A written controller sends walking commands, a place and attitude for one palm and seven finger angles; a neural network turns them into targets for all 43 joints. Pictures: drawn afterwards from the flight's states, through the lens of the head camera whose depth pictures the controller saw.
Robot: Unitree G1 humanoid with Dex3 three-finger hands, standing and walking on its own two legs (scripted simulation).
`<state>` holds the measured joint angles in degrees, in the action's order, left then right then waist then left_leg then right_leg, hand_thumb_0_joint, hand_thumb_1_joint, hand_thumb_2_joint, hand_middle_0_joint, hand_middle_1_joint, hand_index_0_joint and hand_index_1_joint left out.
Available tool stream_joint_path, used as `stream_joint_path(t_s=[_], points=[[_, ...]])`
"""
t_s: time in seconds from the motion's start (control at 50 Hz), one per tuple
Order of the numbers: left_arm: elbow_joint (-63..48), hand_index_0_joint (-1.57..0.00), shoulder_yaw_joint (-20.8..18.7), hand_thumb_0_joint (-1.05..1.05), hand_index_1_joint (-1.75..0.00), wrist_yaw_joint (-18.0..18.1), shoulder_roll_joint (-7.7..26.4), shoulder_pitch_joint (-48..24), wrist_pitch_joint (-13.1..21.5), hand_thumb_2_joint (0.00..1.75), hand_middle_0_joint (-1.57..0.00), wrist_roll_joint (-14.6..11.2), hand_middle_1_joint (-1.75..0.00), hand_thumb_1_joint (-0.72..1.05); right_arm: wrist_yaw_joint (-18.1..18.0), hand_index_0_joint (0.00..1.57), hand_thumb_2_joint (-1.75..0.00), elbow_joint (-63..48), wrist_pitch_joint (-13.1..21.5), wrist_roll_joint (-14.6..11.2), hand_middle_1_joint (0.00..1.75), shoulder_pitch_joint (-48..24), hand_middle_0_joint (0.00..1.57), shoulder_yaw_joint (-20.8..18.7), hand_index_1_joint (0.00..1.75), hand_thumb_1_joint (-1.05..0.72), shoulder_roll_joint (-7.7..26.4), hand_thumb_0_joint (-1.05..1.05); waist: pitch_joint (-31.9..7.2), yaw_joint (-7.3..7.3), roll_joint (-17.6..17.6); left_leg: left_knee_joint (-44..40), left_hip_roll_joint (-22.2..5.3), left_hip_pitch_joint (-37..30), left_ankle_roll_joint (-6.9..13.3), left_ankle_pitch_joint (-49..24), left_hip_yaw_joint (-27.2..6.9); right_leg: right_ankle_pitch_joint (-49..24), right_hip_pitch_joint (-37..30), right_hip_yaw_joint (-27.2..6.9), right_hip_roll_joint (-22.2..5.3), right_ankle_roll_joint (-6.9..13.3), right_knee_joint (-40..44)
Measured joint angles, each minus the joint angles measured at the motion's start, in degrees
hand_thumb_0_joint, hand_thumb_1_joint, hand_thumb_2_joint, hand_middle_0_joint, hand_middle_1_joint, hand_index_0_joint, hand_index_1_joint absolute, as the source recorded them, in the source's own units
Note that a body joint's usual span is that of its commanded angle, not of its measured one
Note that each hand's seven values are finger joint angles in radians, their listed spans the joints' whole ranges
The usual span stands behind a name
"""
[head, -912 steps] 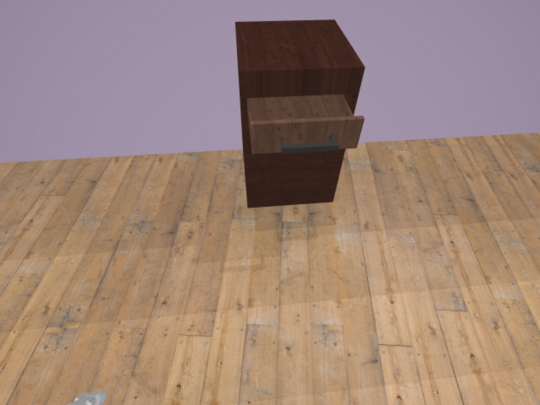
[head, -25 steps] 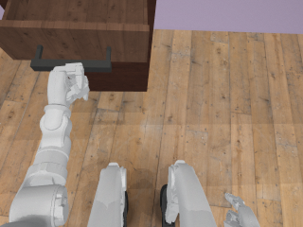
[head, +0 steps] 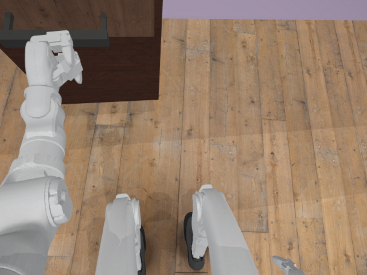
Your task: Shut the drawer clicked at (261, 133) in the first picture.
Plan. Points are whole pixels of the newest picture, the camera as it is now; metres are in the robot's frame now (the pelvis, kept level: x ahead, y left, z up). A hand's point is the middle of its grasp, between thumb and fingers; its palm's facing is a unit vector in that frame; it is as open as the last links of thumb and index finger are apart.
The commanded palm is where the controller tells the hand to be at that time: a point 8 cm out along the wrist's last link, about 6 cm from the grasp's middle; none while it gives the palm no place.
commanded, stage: push the drawer shut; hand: left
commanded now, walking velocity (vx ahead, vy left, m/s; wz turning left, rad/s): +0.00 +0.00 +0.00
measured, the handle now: (57, 29) +0.61 +0.22 +0.01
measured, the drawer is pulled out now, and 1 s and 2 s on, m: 0.06 0.00 0.00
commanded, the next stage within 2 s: pull the fist back off the drawer in 0.90 s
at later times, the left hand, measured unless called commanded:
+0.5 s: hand (76, 37) +0.59 +0.18 +0.01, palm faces +0.05 -1.00 -0.05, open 3.2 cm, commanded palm +0.59 +0.19 +0.01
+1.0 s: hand (69, 32) +0.60 +0.20 +0.01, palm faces +0.05 -1.00 -0.07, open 3.1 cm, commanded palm +0.64 +0.17 +0.01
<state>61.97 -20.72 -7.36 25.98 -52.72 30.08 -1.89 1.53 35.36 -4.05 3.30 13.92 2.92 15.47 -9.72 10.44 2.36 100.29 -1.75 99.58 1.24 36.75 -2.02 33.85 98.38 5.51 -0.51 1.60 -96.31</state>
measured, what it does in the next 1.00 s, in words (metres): stands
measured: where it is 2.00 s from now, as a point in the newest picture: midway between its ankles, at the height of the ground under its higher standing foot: (166, 256)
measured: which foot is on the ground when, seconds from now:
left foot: down 0.00-1.00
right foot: down 0.00-1.00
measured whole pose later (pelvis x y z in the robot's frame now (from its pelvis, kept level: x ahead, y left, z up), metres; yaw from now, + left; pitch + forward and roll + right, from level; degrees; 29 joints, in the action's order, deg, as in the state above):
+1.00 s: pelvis -0.02 +0.01 -0.03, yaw -2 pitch +38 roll -9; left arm 72.7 -19.7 -7.2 42.7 -76.2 20.2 5.5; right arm 1.7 34.9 -5.0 4.8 16.0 7.9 14.7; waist -5.9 18.7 1.0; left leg 104.4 -1.3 109.0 1.6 34.1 -5.0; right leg 30.8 105.5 8.3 -0.7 1.4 -97.9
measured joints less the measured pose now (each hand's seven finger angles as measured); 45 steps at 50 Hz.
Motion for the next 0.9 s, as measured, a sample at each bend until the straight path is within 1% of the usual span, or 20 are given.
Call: stream_joint_path(t_s=[0.14, 0.32, 0.52, 0.56, 0.62, 0.74, 0.9], points=[[1.38, -1.40, -1.45, 0.05, -1.60, -0.34, 2.05, -2.78, -0.74, 0.94, -1.40, 1.17, -1.60, 0.86, 0.26, 0.20, -0.90, -0.39, -0.95, 0.35, 0.30, 0.17, 0.20, 0.64, 0.30, -0.90, -0.41, 0.01, 0.32, 0.95, 0.06, 0.49, -0.21, 1.00, -0.01, 0.25, -0.35, 0.04, 0.83, 0.31, 0.25, 0.00, -0.12], [3.28, -1.40, -1.84, 0.04, -1.60, -0.46, 4.75, -7.21, -2.51, 0.94, -1.40, 2.31, -1.60, 0.85, 0.45, 0.20, -0.90, -0.86, -1.76, 0.66, 0.30, 0.07, 0.20, 1.25, 0.30, -0.90, -0.45, 0.01, 0.93, 2.07, -0.11, 1.21, -0.27, 2.41, -0.08, 0.45, -0.91, 0.12, 1.94, 0.82, 0.36, 0.05, -0.42], [5.41, -1.40, -2.86, 0.03, -1.60, -0.59, 9.19, -13.26, -5.17, 0.93, -1.40, 4.18, -1.60, 0.83, 0.48, 0.20, -0.90, -1.68, -2.35, 1.03, 0.30, 0.36, 0.20, 2.13, 0.30, -0.90, -0.27, 0.00, 1.93, 4.20, -0.16, 2.51, -0.44, 4.89, -0.05, 0.57, -1.65, -0.02, 4.02, 1.50, 0.58, 0.08, -1.08], [5.66, -1.40, -3.19, 0.03, -1.60, -1.00, 10.07, -14.20, -5.55, 0.93, -1.40, 4.55, -1.60, 0.83, 0.52, 0.20, -0.90, -1.83, -2.54, 1.07, 0.30, 0.62, 0.20, 2.33, 0.30, -0.90, -0.29, 0.00, 2.10, 4.57, -0.16, 2.77, -0.53, 5.36, 0.00, 0.62, -1.75, -0.06, 4.43, 1.58, 0.66, 0.04, -1.19], [5.46, -1.39, -3.53, 0.01, -1.60, -1.88, 10.63, -14.51, -5.75, 0.94, -1.40, 4.80, -1.60, 0.79, 0.59, 0.20, -0.90, -1.94, -2.95, 1.12, 0.30, 1.31, 0.20, 2.64, 0.30, -0.90, -0.38, 0.00, 2.31, 4.62, -0.25, 3.05, -0.51, 5.78, 0.03, 0.60, -1.86, -0.12, 4.75, 1.68, 0.66, 0.01, -1.36], [6.63, -1.39, -2.57, -0.02, -1.60, -1.71, 12.28, -16.91, -7.57, 0.95, -1.40, 5.47, -1.60, 0.72, 0.74, 0.20, -0.90, -1.49, -3.09, 1.16, 0.30, 1.86, 0.20, 3.46, 0.30, -0.90, -0.87, 0.00, 2.79, 5.28, -0.75, 3.48, -0.27, 6.67, 0.07, -0.02, -2.24, -0.65, 5.31, 2.05, 0.45, -0.01, -1.57], [9.20, -1.40, -0.47, 0.00, -1.60, -0.63, 15.11, -21.00, -9.21, 0.96, -1.40, 6.76, -1.60, 0.66, 0.52, 0.20, -0.90, -0.88, -1.92, 1.42, 0.30, 2.07, 0.20, 4.44, 0.30, -0.90, -0.95, 0.00, 3.26, 7.13, -1.17, 4.09, 0.25, 8.50, 0.17, -1.53, -2.87, -1.97, 6.48, 2.68, -0.02, -0.08, -1.77]])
